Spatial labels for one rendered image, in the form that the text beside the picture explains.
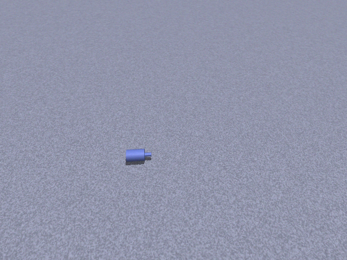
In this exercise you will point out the bottle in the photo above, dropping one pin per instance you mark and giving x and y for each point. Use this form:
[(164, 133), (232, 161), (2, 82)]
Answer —
[(136, 155)]

